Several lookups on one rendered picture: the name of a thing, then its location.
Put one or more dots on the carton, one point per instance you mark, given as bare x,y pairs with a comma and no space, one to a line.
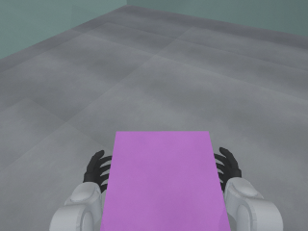
164,181

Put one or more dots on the right robot forearm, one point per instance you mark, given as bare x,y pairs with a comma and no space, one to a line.
249,209

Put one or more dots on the left robot hand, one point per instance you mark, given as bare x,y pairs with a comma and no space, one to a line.
94,170

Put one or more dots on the left robot forearm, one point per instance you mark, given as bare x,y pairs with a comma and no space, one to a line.
81,211

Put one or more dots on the right robot hand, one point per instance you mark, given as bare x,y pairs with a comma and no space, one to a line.
229,168

